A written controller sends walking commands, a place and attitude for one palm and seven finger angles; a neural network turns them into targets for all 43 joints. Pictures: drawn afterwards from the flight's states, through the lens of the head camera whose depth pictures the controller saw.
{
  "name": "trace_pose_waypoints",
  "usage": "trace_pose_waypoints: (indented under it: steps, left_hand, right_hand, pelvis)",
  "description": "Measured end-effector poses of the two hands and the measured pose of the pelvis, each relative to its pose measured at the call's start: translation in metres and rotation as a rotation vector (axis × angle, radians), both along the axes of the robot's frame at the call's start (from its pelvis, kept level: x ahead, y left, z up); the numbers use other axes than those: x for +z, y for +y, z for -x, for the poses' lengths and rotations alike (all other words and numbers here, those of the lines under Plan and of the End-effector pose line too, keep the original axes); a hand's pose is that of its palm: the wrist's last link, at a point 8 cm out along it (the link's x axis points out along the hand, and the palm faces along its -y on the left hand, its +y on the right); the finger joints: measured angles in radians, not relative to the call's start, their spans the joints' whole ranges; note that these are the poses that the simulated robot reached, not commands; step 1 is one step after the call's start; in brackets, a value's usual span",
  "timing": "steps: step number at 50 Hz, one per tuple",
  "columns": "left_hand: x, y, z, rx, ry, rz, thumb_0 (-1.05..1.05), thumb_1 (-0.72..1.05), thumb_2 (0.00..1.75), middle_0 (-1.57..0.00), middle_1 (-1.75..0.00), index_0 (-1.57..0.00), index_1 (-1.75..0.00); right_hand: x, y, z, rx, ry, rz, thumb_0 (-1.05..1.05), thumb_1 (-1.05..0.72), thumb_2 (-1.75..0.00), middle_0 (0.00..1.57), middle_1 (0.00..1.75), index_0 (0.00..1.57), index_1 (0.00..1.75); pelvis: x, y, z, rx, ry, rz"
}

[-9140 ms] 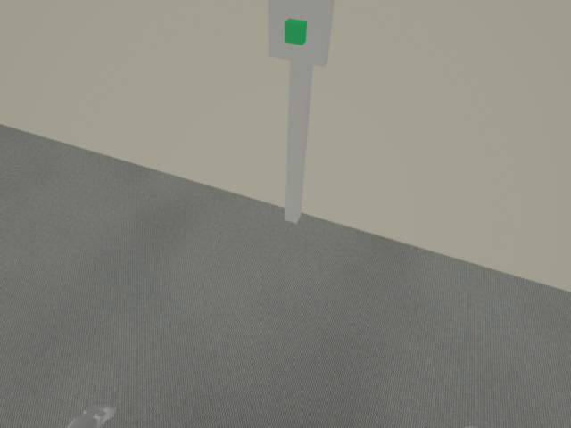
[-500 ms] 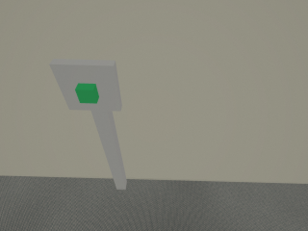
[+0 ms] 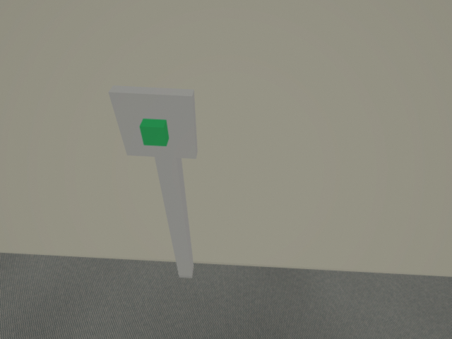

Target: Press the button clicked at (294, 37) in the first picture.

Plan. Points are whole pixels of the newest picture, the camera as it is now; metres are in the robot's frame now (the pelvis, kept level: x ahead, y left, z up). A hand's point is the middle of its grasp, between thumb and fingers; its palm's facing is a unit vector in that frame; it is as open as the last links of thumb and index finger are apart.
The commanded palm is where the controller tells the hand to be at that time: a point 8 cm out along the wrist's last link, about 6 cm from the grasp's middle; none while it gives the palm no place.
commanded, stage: look again from close up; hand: left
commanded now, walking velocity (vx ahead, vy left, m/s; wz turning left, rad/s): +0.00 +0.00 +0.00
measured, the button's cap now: (155, 131) +0.53 +0.20 +0.09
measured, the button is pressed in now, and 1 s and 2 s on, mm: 0 0 0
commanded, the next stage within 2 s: shuffle to correct the standing spot in 0.10 s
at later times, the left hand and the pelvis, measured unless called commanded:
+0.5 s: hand out of the picture -0.05 +0.17 -0.18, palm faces +0.05 -0.99 -0.15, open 7.4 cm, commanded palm none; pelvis +0.00 +0.01 +0.00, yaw -1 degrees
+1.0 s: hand out of the picture +0.04 +0.20 -0.19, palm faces +0.02 -0.99 -0.15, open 7.3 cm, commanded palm none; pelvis +0.06 +0.04 +0.00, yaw -3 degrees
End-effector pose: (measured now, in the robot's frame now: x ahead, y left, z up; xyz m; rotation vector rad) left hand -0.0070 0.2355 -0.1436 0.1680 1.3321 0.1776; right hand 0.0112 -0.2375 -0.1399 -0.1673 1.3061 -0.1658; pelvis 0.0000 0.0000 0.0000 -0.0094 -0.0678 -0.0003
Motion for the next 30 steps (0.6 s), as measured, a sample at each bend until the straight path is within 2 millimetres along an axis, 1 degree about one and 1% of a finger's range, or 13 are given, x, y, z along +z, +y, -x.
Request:
trace_pose_waypoints:
  steps: [7, 10, 14, 18, 23, 27, 30]
  left_hand:
    - [0.0, 0.009, 0.024, 0.007, 0.048, -0.002, 0.0, 0.91, 0.9, -0.2, -0.29, -0.2, -0.3]
    - [-0.001, 0.011, 0.03, 0.007, 0.061, 0.001, 0.0, 0.91, 0.9, -0.2, -0.29, -0.2, -0.3]
    - [-0.002, 0.01, 0.036, 0.011, 0.075, 0.008, 0.0, 0.91, 0.9, -0.2, -0.29, -0.2, -0.3]
    - [-0.002, 0.002, 0.04, 0.016, 0.089, 0.033, 0.0, 0.91, 0.9, -0.2, -0.29, -0.2, -0.3]
    - [-0.005, -0.013, 0.044, 0.03, 0.111, 0.07, 0.0, 0.91, 0.9, -0.2, -0.29, -0.2, -0.3]
    - [-0.008, -0.026, 0.045, 0.05, 0.124, 0.084, 0.0, 0.91, 0.9, -0.2, -0.29, -0.2, -0.3]
    - [-0.011, -0.035, 0.045, 0.082, 0.119, 0.086, 0.0, 0.91, 0.9, -0.2, -0.29, -0.2, -0.3]
  right_hand:
    - [-0.002, 0.009, 0.033, -0.017, 0.072, -0.005, 0.01, -0.91, -0.9, 0.2, 0.29, 0.2, 0.3]
    - [-0.003, 0.013, 0.042, -0.023, 0.09, -0.008, 0.01, -0.91, -0.9, 0.2, 0.29, 0.2, 0.3]
    - [-0.004, 0.018, 0.047, -0.03, 0.099, -0.011, 0.01, -0.91, -0.9, 0.2, 0.29, 0.2, 0.3]
    - [-0.004, 0.027, 0.048, -0.04, 0.105, -0.028, 0.01, -0.91, -0.9, 0.2, 0.29, 0.2, 0.3]
    - [-0.009, 0.033, 0.043, -0.054, 0.1, -0.047, 0.0, -0.91, -0.9, 0.2, 0.29, 0.2, 0.3]
    - [-0.016, 0.03, 0.034, -0.059, 0.095, -0.062, 0.0, -0.91, -0.9, 0.2, 0.29, 0.2, 0.3]
    - [-0.018, 0.027, 0.021, -0.047, 0.094, -0.065, 0.01, -0.91, -0.9, 0.2, 0.29, 0.2, 0.3]
  pelvis:
    - [0.0, 0.009, 0.009, 0.002, 0.009, -0.002]
    - [-0.001, 0.012, 0.012, 0.001, 0.011, -0.003]
    - [-0.001, 0.015, 0.013, 0.0, 0.014, -0.002]
    - [0.001, 0.017, 0.009, -0.005, 0.022, 0.003]
    - [-0.002, 0.015, 0.004, -0.009, 0.021, 0.0]
    - [-0.006, 0.008, -0.004, -0.008, 0.014, 0.0]
    - [-0.009, 0.004, -0.013, -0.002, 0.022, 0.001]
